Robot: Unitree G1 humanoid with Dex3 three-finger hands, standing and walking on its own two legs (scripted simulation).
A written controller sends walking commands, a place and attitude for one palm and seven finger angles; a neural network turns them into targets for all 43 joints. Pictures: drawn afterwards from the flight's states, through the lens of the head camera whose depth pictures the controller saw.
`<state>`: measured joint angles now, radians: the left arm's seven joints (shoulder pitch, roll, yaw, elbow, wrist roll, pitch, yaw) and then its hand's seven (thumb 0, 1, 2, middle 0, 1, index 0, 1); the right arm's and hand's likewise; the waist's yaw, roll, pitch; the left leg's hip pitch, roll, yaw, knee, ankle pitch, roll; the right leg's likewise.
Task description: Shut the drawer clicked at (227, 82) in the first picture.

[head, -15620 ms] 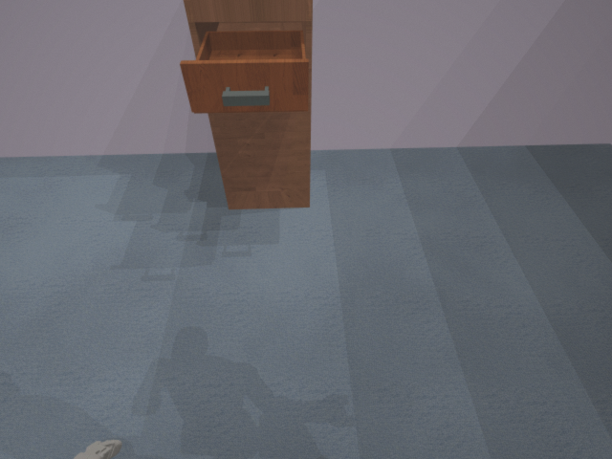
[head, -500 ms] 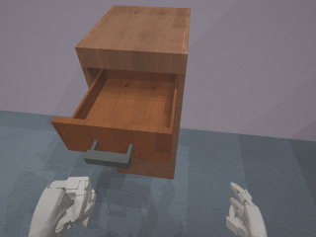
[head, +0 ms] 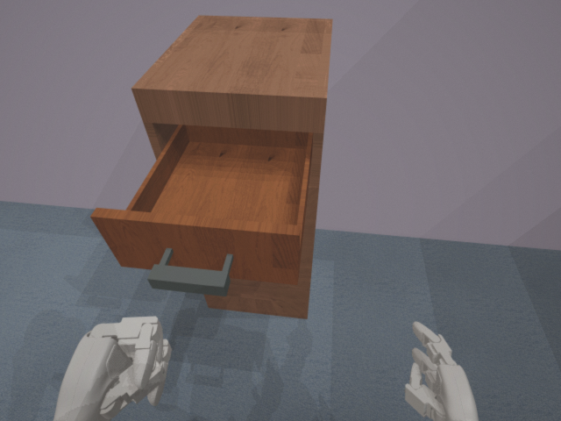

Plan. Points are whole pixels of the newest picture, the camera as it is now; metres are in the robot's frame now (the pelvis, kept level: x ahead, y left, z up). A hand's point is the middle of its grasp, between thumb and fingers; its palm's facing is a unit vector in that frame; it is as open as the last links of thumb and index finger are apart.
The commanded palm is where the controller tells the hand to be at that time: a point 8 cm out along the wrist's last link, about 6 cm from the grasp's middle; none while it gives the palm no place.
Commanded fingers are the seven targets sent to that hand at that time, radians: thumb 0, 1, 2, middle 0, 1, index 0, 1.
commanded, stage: bring the fist close to the handle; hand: left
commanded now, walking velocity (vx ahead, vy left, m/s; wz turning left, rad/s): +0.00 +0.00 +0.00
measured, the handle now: (194, 268) +0.34 +0.18 +0.01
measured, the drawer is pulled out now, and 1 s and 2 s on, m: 0.27 0.27 0.23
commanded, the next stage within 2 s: push the drawer shut in 1.32 s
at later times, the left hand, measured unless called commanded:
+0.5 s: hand (187, 351) +0.19 +0.14 +0.06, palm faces -0.05 -1.00 -0.05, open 3.3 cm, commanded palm +0.17 +0.19 +0.06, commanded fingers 0.00 0.90 0.90 -1.40 -1.60 -1.40 -1.60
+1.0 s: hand (209, 330) +0.24 +0.13 +0.01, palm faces -0.07 -1.00 -0.05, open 3.3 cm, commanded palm +0.22 +0.19 +0.02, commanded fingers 0.00 0.90 0.90 -1.40 -1.60 -1.40 -1.60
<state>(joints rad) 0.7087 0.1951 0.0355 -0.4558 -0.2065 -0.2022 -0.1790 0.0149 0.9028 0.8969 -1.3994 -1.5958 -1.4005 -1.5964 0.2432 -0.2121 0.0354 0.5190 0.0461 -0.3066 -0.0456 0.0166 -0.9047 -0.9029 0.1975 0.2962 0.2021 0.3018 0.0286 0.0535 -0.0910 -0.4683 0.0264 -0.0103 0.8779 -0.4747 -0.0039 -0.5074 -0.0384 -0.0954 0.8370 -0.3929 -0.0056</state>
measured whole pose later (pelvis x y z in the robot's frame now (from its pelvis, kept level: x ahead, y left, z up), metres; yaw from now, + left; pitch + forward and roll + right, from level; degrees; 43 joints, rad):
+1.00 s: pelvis -0.01 +0.00 -0.04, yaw +0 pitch +15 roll -1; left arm 0.28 0.18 0.03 -0.02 -0.16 -0.35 -0.13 0.02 0.90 0.90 -1.40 -1.60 -1.40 -1.60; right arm 0.24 -0.24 0.02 0.50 0.01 -0.19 -0.02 0.02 -0.91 -0.90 0.20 0.30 0.20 0.30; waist -0.02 0.03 -0.12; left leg -0.82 0.02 -0.01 1.11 -0.55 -0.01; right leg -0.87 -0.05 -0.08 1.08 -0.46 -0.02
